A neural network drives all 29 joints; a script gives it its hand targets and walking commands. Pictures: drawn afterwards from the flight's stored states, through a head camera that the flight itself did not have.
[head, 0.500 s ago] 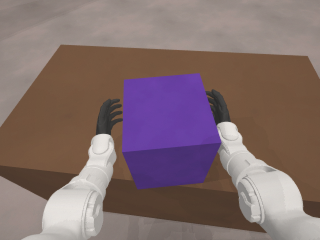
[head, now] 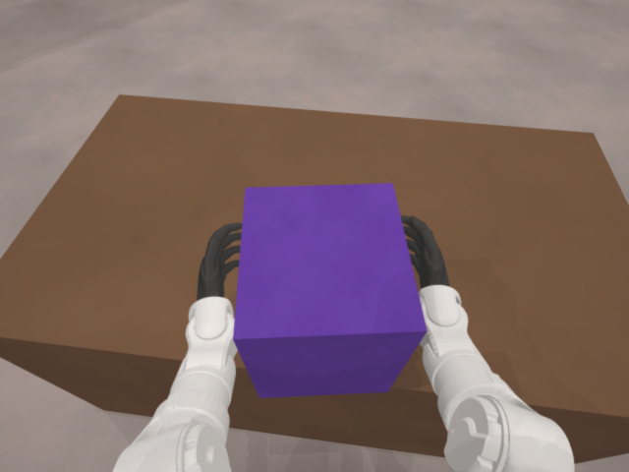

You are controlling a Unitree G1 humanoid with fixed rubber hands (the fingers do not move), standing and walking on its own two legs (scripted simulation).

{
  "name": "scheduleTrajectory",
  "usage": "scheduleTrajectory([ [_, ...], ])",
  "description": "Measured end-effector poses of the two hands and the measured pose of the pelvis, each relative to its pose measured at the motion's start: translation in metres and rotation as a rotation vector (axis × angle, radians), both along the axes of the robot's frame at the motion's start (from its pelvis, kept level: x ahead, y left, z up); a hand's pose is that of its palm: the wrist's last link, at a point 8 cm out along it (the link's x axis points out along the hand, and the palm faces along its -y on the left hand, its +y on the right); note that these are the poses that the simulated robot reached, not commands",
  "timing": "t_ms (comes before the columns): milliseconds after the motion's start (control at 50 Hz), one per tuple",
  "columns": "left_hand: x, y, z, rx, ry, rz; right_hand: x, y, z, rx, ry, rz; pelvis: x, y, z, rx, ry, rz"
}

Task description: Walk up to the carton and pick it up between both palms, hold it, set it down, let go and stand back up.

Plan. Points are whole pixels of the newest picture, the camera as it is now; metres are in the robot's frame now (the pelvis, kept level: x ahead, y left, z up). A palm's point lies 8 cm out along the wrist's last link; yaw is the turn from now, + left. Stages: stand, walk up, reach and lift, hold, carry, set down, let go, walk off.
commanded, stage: reach and lift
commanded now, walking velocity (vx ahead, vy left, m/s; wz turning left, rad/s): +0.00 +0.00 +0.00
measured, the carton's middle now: (321, 297) +0.37 +0.01 -0.04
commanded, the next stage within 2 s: none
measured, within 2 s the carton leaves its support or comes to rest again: leaves its support in 1.08 s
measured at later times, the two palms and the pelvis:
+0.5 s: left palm (215, 285) +0.36 +0.16 +0.01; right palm (430, 274) +0.38 -0.13 +0.01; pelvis +0.01 +0.00 +0.01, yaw +0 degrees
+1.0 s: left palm (212, 288) +0.35 +0.16 +0.01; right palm (428, 274) +0.37 -0.13 +0.02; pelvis +0.00 +0.00 +0.01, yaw +1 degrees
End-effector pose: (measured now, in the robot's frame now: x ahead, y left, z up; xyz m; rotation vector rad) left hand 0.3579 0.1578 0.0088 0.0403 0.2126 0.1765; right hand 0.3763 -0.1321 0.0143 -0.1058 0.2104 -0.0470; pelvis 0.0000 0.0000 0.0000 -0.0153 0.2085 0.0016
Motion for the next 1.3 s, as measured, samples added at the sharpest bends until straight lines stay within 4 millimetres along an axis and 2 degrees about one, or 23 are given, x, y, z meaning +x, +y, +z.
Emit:
scheduleTrajectory([
  [220, 0.001, -0.001, -0.001, 0.003, 0.008, 0.0, 0.001, -0.001, -0.001, -0.004, 0.006, 0.003, 0.008, -0.003, 0.004, -0.002, -0.015, 0.007],
  [880, 0.0, 0.0, -0.001, -0.002, 0.005, 0.003, 0.0, -0.001, -0.001, -0.018, -0.005, 0.0, 0.004, -0.003, 0.005, 0.0, 0.014, 0.007],
  [1160, -0.005, 0.004, 0.005, -0.021, -0.053, 0.018, -0.002, 0.005, 0.011, -0.033, -0.068, 0.004, 0.002, -0.001, 0.006, -0.003, 0.005, 0.017],
  [1300, -0.002, 0.0, 0.011, -0.034, -0.054, 0.006, -0.004, 0.0, 0.018, -0.038, -0.07, -0.011, 0.0, 0.001, 0.006, -0.006, -0.004, 0.02],
])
